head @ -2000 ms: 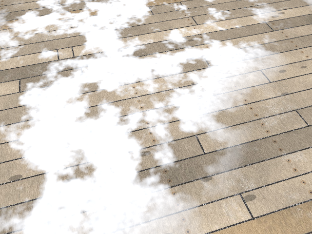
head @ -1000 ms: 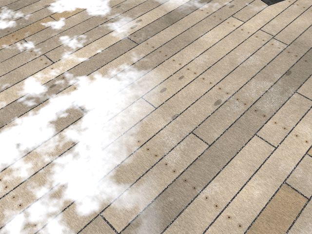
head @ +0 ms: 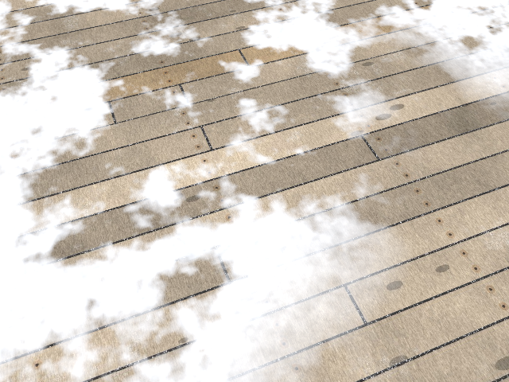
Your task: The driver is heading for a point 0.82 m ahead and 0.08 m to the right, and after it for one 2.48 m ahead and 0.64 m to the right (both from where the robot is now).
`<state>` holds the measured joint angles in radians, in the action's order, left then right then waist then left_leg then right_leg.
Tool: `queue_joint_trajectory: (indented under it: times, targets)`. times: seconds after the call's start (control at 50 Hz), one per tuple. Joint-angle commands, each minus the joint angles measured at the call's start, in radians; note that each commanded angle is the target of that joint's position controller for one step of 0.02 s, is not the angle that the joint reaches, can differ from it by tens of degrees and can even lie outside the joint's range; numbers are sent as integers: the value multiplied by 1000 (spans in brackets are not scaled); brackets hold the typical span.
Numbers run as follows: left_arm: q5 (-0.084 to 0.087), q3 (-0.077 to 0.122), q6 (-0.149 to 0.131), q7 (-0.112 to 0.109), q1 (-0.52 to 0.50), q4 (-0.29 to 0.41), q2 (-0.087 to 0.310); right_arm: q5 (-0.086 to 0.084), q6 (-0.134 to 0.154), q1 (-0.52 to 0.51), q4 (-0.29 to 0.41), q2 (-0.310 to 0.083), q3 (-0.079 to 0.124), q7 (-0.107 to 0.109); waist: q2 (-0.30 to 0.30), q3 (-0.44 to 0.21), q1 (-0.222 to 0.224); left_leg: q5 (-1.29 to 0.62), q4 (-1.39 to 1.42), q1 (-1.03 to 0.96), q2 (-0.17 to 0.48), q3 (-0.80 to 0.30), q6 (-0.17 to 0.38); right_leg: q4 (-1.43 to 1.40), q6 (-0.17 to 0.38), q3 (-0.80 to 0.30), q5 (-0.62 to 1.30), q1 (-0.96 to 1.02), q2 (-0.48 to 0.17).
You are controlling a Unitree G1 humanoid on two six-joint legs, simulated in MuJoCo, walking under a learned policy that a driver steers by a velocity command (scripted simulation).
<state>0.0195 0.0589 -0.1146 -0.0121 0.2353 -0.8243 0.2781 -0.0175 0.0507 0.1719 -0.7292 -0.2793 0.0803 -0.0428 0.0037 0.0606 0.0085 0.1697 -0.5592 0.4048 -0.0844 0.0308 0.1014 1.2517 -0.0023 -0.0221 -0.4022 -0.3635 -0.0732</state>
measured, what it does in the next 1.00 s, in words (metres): walks ahead: right foot, then left foot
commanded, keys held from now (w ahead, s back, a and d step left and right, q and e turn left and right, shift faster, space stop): w+q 0.12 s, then w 0.54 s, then w+e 0.34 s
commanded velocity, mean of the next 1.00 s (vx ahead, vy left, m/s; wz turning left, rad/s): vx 0.50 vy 0.00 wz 0.11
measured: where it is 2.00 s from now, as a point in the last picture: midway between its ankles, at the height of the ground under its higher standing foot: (286, 195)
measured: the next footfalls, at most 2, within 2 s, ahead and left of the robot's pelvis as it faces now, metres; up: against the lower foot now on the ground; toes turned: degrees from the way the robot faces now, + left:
right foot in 0.38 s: +0.39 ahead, -0.12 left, +0.00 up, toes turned +10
left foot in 0.92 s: +0.63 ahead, +0.15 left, +0.00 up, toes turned +4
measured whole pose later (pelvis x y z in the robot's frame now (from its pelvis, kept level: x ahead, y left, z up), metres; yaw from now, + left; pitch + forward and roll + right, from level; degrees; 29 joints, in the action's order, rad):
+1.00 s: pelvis +0.53 +0.04 +0.00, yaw +3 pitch +3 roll +0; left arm 0.03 0.05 -0.06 -0.01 0.40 -0.85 0.29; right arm 0.00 0.11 0.08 -0.67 -0.24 0.05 -0.02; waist 0.03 0.01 0.05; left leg 0.16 -0.53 0.41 0.00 0.03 0.02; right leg 1.06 0.02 -0.08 -0.47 -0.31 0.01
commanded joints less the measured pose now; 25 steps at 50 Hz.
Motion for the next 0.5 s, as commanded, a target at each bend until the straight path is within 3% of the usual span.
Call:
queue_joint_trajectory:
  times: [0.02,0.08,0.1,0.16,0.2,0.28,0.34,0.36,0.38,0.4,0.42,0.44,0.46,0.48,0.5]
  targets:
    - [-24,36,-18,-4,-1,94,129,8,22,33,73,-97,24,10,-25,-127,11,-218,305,-290,260,-398,202,-57,2,-68,87,-276,-64]
    - [-38,32,12,-6,-17,110,88,2,28,54,70,-116,29,26,-4,-117,22,-279,338,-203,213,-316,193,-167,-36,-37,172,-256,-51]
    - [-37,25,15,-8,-48,129,76,4,28,75,68,-146,36,33,-52,-101,16,-323,338,-173,223,-312,204,-234,-52,-33,205,-264,-44]
    - [-32,12,10,-1,-166,156,56,-1,20,120,53,-132,31,47,-67,-79,-34,-240,327,-166,171,-249,146,-486,-60,-21,391,-244,-8]
    - [-25,4,1,13,-226,167,44,-3,20,153,39,-128,27,50,-90,-77,-71,-179,320,-177,173,-246,124,-615,-53,-11,499,-202,15]
    - [-13,9,-15,36,-298,199,78,-3,18,210,8,-136,24,49,-104,-50,-101,-124,270,-276,244,-324,121,-712,-13,-22,475,-203,31]
    - [-15,19,-24,42,-262,202,105,2,10,204,0,-146,27,53,-126,-45,-71,-223,211,-354,283,-375,104,-755,33,-6,344,-162,48]
    - [-15,27,-28,40,-191,187,114,0,6,184,3,-146,26,54,-138,-67,-25,-343,146,-361,265,-362,89,-798,57,14,337,-71,66]
    - [-23,43,-31,35,-73,154,146,4,5,170,10,-120,16,52,-115,-147,29,-448,2,-336,205,-316,59,-807,92,6,373,104,53]
    - [-35,56,-32,30,98,135,204,20,5,168,35,-83,-2,53,-13,-301,97,-285,-278,-193,137,-244,17,-782,163,-169,392,379,-106]
    - [-34,78,-21,39,196,88,268,-7,20,325,33,-12,-21,52,311,-406,45,267,-622,203,-20,-157,-63,-861,329,-613,187,719,-304]
    - [-5,53,-18,45,205,85,169,-16,28,292,19,-91,-13,51,237,-350,75,392,-739,355,20,-227,-61,-948,311,-740,-38,707,-316]
    - [-3,37,-11,40,141,96,118,-21,32,176,40,-140,1,47,134,-202,85,305,-765,406,68,-211,-54,-965,263,-594,-48,583,-280]
    - [-15,28,-2,38,75,110,108,-8,33,109,58,-127,-4,47,48,-134,60,221,-727,377,117,-163,-54,-982,238,-476,47,453,-238]
    - [-22,21,1,40,41,111,92,9,35,73,68,-114,-2,45,25,-77,40,168,-660,353,147,-146,-58,-1011,236,-406,151,351,-202]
